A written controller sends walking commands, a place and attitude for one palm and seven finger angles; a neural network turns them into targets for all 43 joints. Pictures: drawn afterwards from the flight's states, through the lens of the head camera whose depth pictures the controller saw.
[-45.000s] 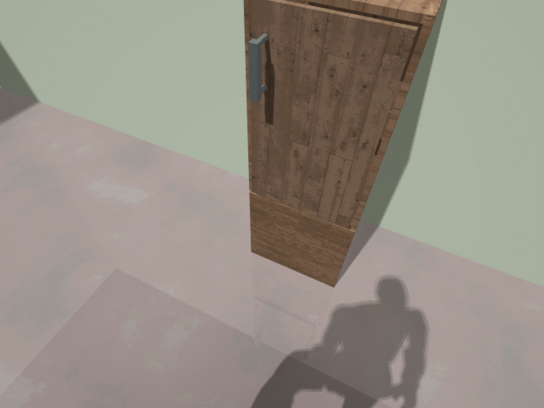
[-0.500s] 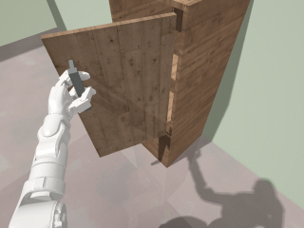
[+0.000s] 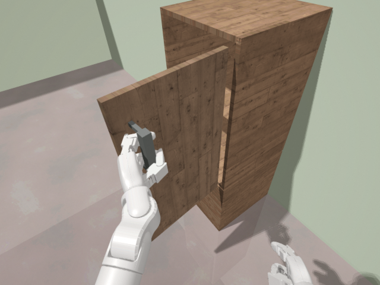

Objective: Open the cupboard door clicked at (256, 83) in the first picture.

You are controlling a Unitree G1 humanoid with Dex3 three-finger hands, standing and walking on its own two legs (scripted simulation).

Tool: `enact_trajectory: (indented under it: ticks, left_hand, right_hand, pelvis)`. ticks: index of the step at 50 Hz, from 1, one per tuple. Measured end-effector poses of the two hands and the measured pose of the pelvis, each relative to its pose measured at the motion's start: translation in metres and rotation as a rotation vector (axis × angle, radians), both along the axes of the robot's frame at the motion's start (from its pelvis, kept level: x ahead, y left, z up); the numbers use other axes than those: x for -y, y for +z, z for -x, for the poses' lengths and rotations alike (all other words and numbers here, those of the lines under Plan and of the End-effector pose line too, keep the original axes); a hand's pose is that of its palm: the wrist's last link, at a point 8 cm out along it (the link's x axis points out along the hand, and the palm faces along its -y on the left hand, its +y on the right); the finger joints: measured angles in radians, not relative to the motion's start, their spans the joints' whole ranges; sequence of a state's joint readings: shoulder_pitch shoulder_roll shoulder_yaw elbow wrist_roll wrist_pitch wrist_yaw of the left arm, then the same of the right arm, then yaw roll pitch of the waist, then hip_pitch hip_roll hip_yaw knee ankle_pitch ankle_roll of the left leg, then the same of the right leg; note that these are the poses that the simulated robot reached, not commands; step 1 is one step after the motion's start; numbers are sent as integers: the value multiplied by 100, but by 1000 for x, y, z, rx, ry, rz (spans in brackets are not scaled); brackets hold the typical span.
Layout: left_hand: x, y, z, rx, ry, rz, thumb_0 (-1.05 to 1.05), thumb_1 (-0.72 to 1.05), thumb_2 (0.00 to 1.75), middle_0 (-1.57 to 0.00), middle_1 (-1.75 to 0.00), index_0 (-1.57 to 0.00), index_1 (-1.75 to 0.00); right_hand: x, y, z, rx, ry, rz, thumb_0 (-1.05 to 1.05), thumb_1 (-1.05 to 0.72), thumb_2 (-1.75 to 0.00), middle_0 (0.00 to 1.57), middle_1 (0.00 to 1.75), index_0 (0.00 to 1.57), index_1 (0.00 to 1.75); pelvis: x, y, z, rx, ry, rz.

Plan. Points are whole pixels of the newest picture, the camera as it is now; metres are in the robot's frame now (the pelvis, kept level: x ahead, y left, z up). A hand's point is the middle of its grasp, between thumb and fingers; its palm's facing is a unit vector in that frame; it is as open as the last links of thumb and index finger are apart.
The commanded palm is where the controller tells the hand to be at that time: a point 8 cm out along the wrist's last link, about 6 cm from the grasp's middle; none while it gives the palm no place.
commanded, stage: open thumb and fingers to let go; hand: left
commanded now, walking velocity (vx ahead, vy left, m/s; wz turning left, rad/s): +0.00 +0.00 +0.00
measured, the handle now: (143, 151) +0.37 +0.12 +0.12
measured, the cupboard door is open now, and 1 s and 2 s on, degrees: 96 95 98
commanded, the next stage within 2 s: slide the hand sideways off the handle in 0.84 s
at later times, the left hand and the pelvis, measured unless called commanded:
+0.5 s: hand (158, 165) +0.32 +0.08 +0.13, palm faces +0.34 -0.94 +0.02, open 11.9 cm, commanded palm +0.28 +0.12 +0.12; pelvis -0.02 +0.01 +0.00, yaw +1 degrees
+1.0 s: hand (160, 167) +0.32 +0.08 +0.12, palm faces +0.27 -0.96 -0.04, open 15.5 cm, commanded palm +0.28 +0.12 +0.12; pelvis -0.04 +0.04 -0.01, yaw +1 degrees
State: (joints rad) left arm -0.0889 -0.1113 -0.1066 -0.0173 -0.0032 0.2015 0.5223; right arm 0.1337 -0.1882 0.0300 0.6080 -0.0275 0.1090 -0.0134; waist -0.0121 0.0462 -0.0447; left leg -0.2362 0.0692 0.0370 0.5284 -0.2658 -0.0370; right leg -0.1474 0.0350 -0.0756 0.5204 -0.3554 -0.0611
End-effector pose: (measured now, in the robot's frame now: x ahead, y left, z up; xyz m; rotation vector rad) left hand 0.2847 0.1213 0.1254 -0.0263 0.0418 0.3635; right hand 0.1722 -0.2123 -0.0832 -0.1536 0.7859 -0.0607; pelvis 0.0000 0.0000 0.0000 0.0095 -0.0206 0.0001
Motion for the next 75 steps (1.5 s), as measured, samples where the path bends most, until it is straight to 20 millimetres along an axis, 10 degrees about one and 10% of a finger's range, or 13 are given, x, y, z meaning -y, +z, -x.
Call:
enact_trajectory:
  ticks: [11, 33, 49, 58, 75]
  left_hand:
    - [3, -2, -4, 10, 6, -35, 1, 60, 77, -35, -130, -35, -131]
    - [-8, 2, 4, 43, -14, -35, 0, -43, 34, -27, -105, -27, -105]
    - [0, -1, -1, 19, -53, -54, -1, -50, 31, -29, -53, -27, -57]
    - [-20, -3, 3, 64, -525, -129, -1, -50, 30, -20, -37, -13, -38]
    - [-28, -10, 25, 75, -461, -45, -1, -50, 30, -14, -30, -15, -30]
  right_hand:
    - [15, -29, 36, -134, -15, 20, 1, -91, -90, 20, 30, 20, 30]
    - [-25, -9, 27, -20, 17, 13, 1, -91, -90, 20, 30, 20, 30]
    - [-53, -24, 64, -117, 6, -6, 1, -91, -90, 20, 30, 20, 30]
    - [-44, -23, 88, -91, -48, 20, 1, -91, -90, 20, 30, 20, 30]
    - [-34, 0, 70, 43, -26, 3, 1, -91, -90, 20, 30, 20, 30]
  pelvis:
    - [5, -1, 6, -6, 24, -9]
    - [-23, -1, 25, 16, 18, 12]
    - [-43, -5, 40, -5, 7, 19]
    - [-47, -5, 51, 30, 12, 20]
    - [-36, -2, 51, 39, -20, 13]
